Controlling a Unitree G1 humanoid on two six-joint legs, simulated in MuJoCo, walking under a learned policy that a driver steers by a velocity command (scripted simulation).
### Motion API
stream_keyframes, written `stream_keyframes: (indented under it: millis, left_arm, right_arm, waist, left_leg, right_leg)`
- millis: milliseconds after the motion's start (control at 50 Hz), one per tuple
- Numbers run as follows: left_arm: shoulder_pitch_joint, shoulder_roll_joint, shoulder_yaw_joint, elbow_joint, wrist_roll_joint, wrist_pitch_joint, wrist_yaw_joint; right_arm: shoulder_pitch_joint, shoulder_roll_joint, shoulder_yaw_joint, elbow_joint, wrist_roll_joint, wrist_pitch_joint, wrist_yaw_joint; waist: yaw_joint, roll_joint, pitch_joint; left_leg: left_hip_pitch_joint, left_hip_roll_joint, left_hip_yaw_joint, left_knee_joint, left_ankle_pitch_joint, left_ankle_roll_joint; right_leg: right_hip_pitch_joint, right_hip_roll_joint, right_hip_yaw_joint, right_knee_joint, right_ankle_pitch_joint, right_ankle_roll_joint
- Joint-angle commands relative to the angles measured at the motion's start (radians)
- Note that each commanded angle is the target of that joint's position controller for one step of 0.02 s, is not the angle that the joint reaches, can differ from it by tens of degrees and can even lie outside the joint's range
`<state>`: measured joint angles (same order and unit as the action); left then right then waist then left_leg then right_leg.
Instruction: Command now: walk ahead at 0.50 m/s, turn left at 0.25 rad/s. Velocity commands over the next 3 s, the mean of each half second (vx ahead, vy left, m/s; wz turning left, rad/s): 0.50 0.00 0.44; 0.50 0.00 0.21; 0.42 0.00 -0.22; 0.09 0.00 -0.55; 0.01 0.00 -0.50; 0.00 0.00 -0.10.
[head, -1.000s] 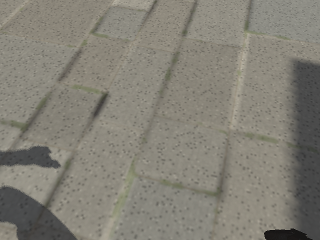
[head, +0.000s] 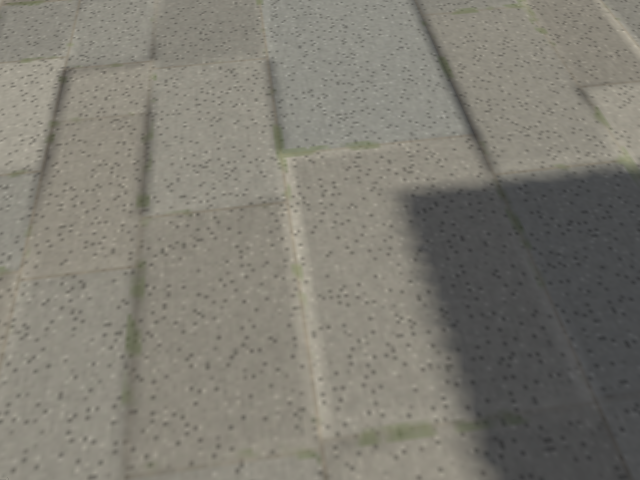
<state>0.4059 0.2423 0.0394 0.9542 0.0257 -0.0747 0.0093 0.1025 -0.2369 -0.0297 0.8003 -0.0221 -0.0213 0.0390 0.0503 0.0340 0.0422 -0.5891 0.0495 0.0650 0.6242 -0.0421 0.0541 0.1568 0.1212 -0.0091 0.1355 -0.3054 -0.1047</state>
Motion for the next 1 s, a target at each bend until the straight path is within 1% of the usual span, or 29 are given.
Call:
stream_keyframes:
  millis: [20,40,60,80,100,120,140,160,180,200,240,280,340,400,480,540,560,580,600,620,640,660,680,700,720,800,860,920,1000]
  left_arm:
    - [0.011,0.149,0.024,-0.017,0.009,-0.011,0.019]
    - [0.003,0.160,0.025,-0.015,0.014,-0.008,0.022]
    - [-0.009,0.171,0.027,-0.017,0.013,-0.002,0.023]
    - [-0.031,0.172,0.023,-0.038,0.004,-0.004,0.023]
    - [0.024,0.099,0.007,-0.087,-0.027,-0.013,0.007]
    - [-0.009,0.139,0.018,-0.095,0.000,-0.020,0.000]
    - [-0.077,0.135,0.015,-0.121,0.005,-0.027,-0.007]
    - [-0.115,0.137,0.012,-0.133,0.001,-0.036,-0.012]
    - [-0.127,0.127,0.012,-0.137,0.004,-0.031,-0.014]
    - [-0.118,0.118,0.008,-0.144,0.016,-0.013,-0.014]
    - [-0.104,0.095,0.001,-0.150,0.027,0.018,-0.019]
    - [-0.155,0.088,-0.002,-0.177,0.026,0.030,-0.022]
    - [-0.295,0.089,-0.004,-0.229,0.021,0.033,-0.024]
    - [-0.388,0.084,-0.009,-0.263,0.013,0.030,-0.029]
    - [-0.486,0.091,-0.017,-0.309,0.004,0.018,-0.031]
    - [-0.414,0.116,-0.012,-0.299,0.003,0.004,-0.030]
    - [-0.338,0.135,-0.003,-0.275,0.004,-0.001,-0.024]
    - [-0.215,0.153,0.008,-0.236,0.007,-0.011,-0.014]
    - [-0.082,0.201,0.022,-0.215,0.023,-0.023,-0.001]
    - [0.019,0.304,0.049,-0.211,0.041,-0.017,0.009]
    - [-0.001,0.287,0.056,-0.188,0.017,0.003,-0.001]
    - [-0.085,0.200,0.039,-0.206,0.004,0.008,-0.007]
    - [-0.142,0.138,0.024,-0.211,0.001,0.005,-0.012]
    - [-0.162,0.115,0.017,-0.203,0.005,0.001,-0.012]
    - [-0.154,0.107,0.013,-0.185,0.002,-0.005,-0.010]
    - [-0.086,0.126,0.019,-0.133,-0.015,-0.034,-0.019]
    - [-0.050,0.122,0.020,-0.105,-0.018,-0.030,-0.020]
    - [-0.008,0.128,0.021,-0.077,-0.020,-0.026,-0.023]
    - [0.048,0.152,0.027,-0.041,-0.015,-0.020,-0.020]
  right_arm:
    - [-0.033,-0.085,-0.021,-0.067,0.001,-0.022,-0.006]
    - [0.056,-0.103,-0.031,-0.039,-0.001,-0.025,-0.013]
    - [0.194,-0.120,-0.042,0.006,-0.007,-0.031,-0.018]
    - [0.351,-0.166,-0.061,0.046,-0.025,-0.037,-0.026]
    - [0.423,-0.298,-0.100,0.046,-0.034,-0.031,-0.035]
    - [0.349,-0.261,-0.092,0.051,0.011,-0.023,-0.021]
    - [0.264,-0.236,-0.087,0.039,0.027,-0.018,-0.018]
    - [0.215,-0.175,-0.073,0.029,0.021,-0.016,-0.016]
    - [0.190,-0.146,-0.064,0.029,0.017,-0.017,-0.020]
    - [0.178,-0.126,-0.056,0.036,0.021,-0.021,-0.026]
    - [0.197,-0.145,-0.059,0.042,0.023,-0.037,-0.028]
    - [0.222,-0.175,-0.067,0.047,0.024,-0.043,-0.029]
    - [0.279,-0.179,-0.072,0.052,0.026,-0.039,-0.029]
    - [0.336,-0.182,-0.076,0.056,0.025,-0.033,-0.033]
    - [0.381,-0.189,-0.079,0.052,0.010,-0.027,-0.043]
    - [0.338,-0.198,-0.080,0.037,0.004,-0.032,-0.055]
    - [0.318,-0.204,-0.080,0.033,0.003,-0.036,-0.054]
    - [0.309,-0.202,-0.077,0.038,0.008,-0.042,-0.049]
    - [0.315,-0.168,-0.065,0.029,0.016,-0.050,-0.040]
    - [0.422,-0.082,-0.046,0.005,0.048,-0.054,-0.037]
    - [0.451,-0.127,-0.048,0.019,0.021,-0.048,-0.040]
    - [0.381,-0.152,-0.052,0.029,0.000,-0.039,-0.040]
    - [0.300,-0.142,-0.047,0.015,-0.007,-0.040,-0.031]
    - [0.264,-0.129,-0.045,0.003,-0.006,-0.037,-0.023]
    - [0.254,-0.125,-0.043,-0.003,-0.016,-0.030,-0.017]
    - [0.225,-0.104,-0.032,-0.009,-0.023,-0.012,-0.004]
    - [0.088,-0.088,-0.017,-0.052,-0.022,-0.014,0.003]
    - [-0.030,-0.057,0.004,-0.086,-0.013,-0.019,0.009]
    - [-0.104,-0.075,0.007,-0.108,-0.006,-0.024,0.001]
  waist:
    - [-0.037,-0.109,0.017]
    - [-0.076,-0.118,-0.035]
    - [-0.136,-0.110,-0.106]
    - [-0.210,-0.074,-0.188]
    - [-0.177,0.152,-0.291]
    - [-0.140,0.110,-0.310]
    - [-0.107,0.048,-0.163]
    - [-0.091,-0.029,-0.074]
    - [-0.060,-0.057,-0.017]
    - [-0.030,-0.047,0.000]
    - [-0.016,-0.014,-0.019]
    - [-0.022,-0.003,-0.012]
    - [-0.069,0.010,0.015]
    - [-0.115,0.024,-0.002]
    - [-0.150,0.035,-0.008]
    - [-0.102,0.052,-0.023]
    - [-0.069,0.054,-0.047]
    - [-0.009,0.018,-0.103]
    - [0.048,-0.046,-0.207]
    - [0.030,-0.245,-0.350]
    - [0.000,-0.283,-0.331]
    - [-0.021,-0.129,-0.162]
    - [-0.022,-0.054,-0.077]
    - [-0.037,-0.077,-0.034]
    - [-0.051,-0.116,-0.020]
    - [-0.068,-0.129,-0.035]
    - [-0.047,-0.117,0.002]
    - [-0.017,-0.122,0.014]
    - [0.000,-0.122,0.019]
  left_leg:
    - [0.084,-0.078,0.040,-0.045,-0.099,0.062]
    - [0.175,-0.113,0.054,-0.055,-0.143,0.084]
    - [0.323,-0.140,0.057,-0.115,-0.133,0.109]
    - [0.569,-0.049,-0.071,-0.149,-0.130,0.161]
    - [0.854,0.237,-0.571,-0.189,-0.146,0.325]
    - [0.874,0.294,-0.829,-0.315,-0.079,0.368]
    - [0.742,0.265,-0.676,-0.328,-0.146,0.339]
    - [0.607,0.231,-0.573,-0.365,-0.115,0.305]
    - [0.504,0.182,-0.498,-0.390,-0.062,0.269]
    - [0.427,0.136,-0.435,-0.409,0.000,0.241]
    - [0.373,0.093,-0.372,-0.423,0.083,0.237]
    - [0.349,0.066,-0.342,-0.443,0.087,0.235]
    - [0.383,0.041,-0.347,-0.453,0.081,0.204]
    - [0.469,0.031,-0.360,-0.414,0.129,0.174]
    - [0.569,0.051,-0.407,-0.338,0.245,0.167]
    - [0.571,0.080,-0.424,-0.283,0.310,0.125]
    - [0.554,0.077,-0.419,-0.225,0.402,0.108]
    - [0.539,0.035,-0.379,-0.082,0.465,0.088]
    - [0.444,-0.019,-0.328,0.132,0.333,0.065]
    - [0.178,-0.154,-0.210,0.448,-0.133,0.019]
    - [0.024,-0.175,-0.181,0.567,-0.488,0.022]
    - [-0.025,-0.111,-0.205,0.622,-0.406,0.026]
    - [-0.017,-0.081,-0.199,0.582,-0.334,0.024]
    - [-0.002,-0.054,-0.188,0.531,-0.304,0.021]
    - [0.024,-0.039,-0.180,0.493,-0.294,0.013]
    - [0.007,-0.026,-0.140,0.429,-0.236,-0.015]
    - [-0.054,0.016,-0.086,0.289,-0.133,-0.040]
    - [0.007,0.016,-0.034,0.104,-0.036,-0.047]
    - [0.072,-0.007,-0.008,-0.019,-0.032,-0.020]
  right_leg:
    - [0.003,-0.323,-0.009,0.158,1.040,-0.039]
    - [0.015,-0.322,-0.026,0.286,1.169,-0.030]
    - [-0.016,-0.307,-0.050,0.474,1.169,-0.017]
    - [-0.200,-0.284,-0.076,0.729,0.948,0.001]
    - [-0.584,-0.098,-0.121,1.164,0.329,0.059]
    - [-0.761,-0.031,0.044,1.291,-0.167,0.050]
    - [-0.826,-0.109,0.095,1.275,-0.091,0.043]
    - [-0.816,-0.152,0.082,1.205,-0.026,0.048]
    - [-0.781,-0.179,0.077,1.129,-0.011,0.057]
    - [-0.731,-0.198,0.073,1.070,-0.004,0.076]
    - [-0.687,-0.204,0.049,1.000,0.007,0.109]
    - [-0.711,-0.210,0.027,0.912,0.061,0.138]
    - [-0.779,-0.212,0.013,0.743,0.188,0.167]
    - [-0.800,-0.191,0.017,0.619,0.278,0.171]
    - [-0.799,-0.153,0.022,0.506,0.269,0.156]
    - [-0.637,-0.134,0.028,0.395,0.219,0.111]
    - [-0.524,-0.112,0.017,0.373,0.181,0.090]
    - [-0.370,-0.099,0.005,0.309,0.190,0.064]
    - [-0.162,-0.221,0.123,0.288,0.116,0.018]
    - [0.117,-0.485,0.536,0.250,-0.005,-0.096]
    - [0.087,-0.547,0.791,0.139,-0.085,-0.149]
    - [-0.056,-0.508,0.675,0.130,-0.167,-0.140]
    - [-0.171,-0.452,0.535,0.108,-0.105,-0.119]
    - [-0.237,-0.402,0.425,0.085,0.004,-0.093]
    - [-0.278,-0.364,0.348,0.070,0.098,-0.077]
    - [-0.272,-0.337,0.226,0.036,0.324,-0.098]
    - [-0.263,-0.315,0.162,-0.009,0.340,-0.101]
    - [-0.272,-0.285,0.095,-0.009,0.405,-0.082]
    - [-0.206,-0.324,0.094,0.035,0.483,-0.067]
